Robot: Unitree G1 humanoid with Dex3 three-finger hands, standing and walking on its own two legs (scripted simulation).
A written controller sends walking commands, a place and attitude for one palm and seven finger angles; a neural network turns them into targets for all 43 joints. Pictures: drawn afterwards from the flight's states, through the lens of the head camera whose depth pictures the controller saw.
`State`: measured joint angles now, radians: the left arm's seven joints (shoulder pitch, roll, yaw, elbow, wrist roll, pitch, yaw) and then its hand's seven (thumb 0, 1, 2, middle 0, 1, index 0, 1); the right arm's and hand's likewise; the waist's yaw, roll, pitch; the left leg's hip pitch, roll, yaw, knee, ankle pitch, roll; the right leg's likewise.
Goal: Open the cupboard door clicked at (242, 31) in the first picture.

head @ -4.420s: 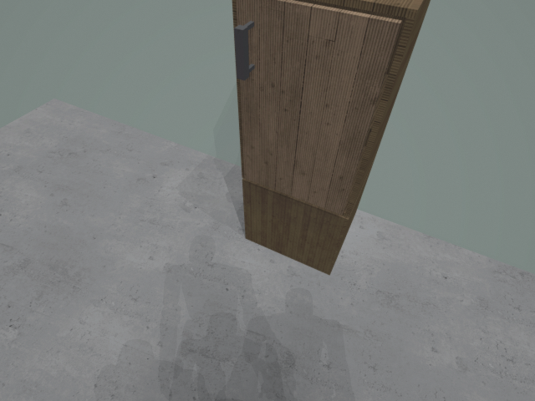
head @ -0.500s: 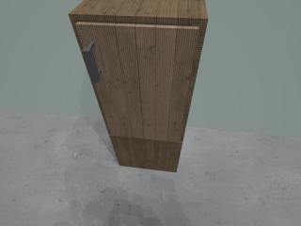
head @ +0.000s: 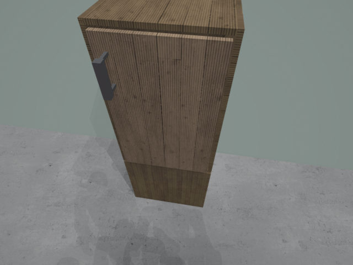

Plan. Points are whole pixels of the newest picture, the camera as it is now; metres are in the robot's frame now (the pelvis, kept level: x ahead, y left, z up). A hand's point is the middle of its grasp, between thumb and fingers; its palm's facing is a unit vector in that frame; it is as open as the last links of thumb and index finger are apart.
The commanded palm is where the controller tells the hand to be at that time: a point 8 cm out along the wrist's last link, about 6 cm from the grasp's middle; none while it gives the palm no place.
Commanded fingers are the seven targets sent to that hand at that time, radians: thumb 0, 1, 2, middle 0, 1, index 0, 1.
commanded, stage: raise the hand with hooked fingers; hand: left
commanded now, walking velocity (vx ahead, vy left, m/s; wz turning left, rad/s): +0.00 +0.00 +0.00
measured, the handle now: (106, 76) +0.56 +0.24 +0.13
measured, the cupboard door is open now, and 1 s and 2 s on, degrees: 0 0 0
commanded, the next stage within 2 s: none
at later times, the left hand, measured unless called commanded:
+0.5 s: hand out of the picture +0.12 +0.22 -0.03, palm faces +0.01 -1.00 +0.03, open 8.9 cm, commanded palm +0.12 +0.26 +0.00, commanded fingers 0.00 0.32 0.65 -0.24 -0.68 -0.24 -0.68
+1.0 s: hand (46, 219) +0.19 +0.27 +0.06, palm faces -0.01 -1.00 -0.09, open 12.0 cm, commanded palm +0.16 +0.32 +0.07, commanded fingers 0.00 -0.27 0.40 -0.28 -1.05 -0.28 -1.05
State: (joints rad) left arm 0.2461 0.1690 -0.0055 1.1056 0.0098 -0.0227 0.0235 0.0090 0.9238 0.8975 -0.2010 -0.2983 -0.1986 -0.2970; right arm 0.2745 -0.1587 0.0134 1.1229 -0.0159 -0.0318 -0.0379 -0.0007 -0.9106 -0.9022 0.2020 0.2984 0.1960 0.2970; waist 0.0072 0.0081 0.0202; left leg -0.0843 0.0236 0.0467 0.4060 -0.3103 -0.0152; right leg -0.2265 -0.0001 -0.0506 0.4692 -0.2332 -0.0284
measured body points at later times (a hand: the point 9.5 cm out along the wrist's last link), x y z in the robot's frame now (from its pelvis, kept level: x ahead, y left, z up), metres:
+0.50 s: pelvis -0.04 +0.01 -0.05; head -0.01 +0.03 +0.39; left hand +0.11 +0.27 -0.03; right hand +0.21 -0.24 -0.06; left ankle -0.06 +0.12 -0.74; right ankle +0.01 -0.10 -0.74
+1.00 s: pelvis -0.04 +0.04 -0.04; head -0.02 +0.04 +0.41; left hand +0.18 +0.32 +0.06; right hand +0.12 -0.20 -0.11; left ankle -0.06 +0.13 -0.74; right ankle +0.01 -0.10 -0.74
